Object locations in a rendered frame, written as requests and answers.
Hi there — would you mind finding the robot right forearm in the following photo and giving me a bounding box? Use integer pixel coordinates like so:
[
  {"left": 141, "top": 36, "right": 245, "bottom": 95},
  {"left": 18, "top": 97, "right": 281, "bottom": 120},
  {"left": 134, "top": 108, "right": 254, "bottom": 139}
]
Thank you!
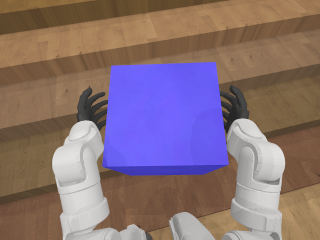
[{"left": 226, "top": 118, "right": 285, "bottom": 240}]

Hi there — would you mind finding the left robot shin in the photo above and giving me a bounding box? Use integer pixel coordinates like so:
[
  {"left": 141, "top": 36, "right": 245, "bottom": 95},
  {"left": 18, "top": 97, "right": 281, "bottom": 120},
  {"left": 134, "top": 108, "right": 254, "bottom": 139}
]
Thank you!
[{"left": 127, "top": 224, "right": 139, "bottom": 229}]

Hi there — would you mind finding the robot right hand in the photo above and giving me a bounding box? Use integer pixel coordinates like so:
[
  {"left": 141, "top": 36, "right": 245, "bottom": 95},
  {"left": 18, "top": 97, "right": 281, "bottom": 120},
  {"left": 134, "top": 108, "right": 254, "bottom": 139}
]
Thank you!
[{"left": 219, "top": 85, "right": 249, "bottom": 134}]

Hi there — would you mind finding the carton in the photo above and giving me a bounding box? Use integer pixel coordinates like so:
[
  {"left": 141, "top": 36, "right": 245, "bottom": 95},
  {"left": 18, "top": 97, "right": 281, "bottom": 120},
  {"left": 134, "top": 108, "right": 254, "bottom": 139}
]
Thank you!
[{"left": 102, "top": 62, "right": 229, "bottom": 176}]

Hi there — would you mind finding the right robot upper arm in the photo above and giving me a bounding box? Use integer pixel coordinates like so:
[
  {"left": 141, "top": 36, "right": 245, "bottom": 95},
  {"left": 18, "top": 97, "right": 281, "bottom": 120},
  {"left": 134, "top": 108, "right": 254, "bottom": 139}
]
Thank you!
[{"left": 221, "top": 230, "right": 274, "bottom": 240}]

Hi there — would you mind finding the left robot upper arm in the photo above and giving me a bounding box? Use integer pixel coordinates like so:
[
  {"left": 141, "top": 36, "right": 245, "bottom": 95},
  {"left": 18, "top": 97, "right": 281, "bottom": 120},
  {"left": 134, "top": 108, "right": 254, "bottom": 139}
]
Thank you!
[{"left": 71, "top": 227, "right": 122, "bottom": 240}]

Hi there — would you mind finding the robot left hand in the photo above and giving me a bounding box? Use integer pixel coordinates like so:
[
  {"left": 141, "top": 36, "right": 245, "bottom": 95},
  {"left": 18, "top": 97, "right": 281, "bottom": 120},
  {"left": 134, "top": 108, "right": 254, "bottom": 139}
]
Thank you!
[{"left": 76, "top": 87, "right": 108, "bottom": 131}]

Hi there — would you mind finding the right robot thigh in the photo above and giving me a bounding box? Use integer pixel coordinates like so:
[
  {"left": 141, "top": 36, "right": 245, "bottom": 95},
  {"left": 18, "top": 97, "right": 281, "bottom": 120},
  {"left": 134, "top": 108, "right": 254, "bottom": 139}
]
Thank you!
[{"left": 169, "top": 212, "right": 215, "bottom": 240}]

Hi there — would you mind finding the robot left forearm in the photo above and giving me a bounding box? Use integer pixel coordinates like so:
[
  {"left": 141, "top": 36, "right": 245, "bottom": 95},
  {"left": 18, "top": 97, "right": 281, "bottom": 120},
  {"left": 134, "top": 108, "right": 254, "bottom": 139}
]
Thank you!
[{"left": 52, "top": 120, "right": 110, "bottom": 240}]

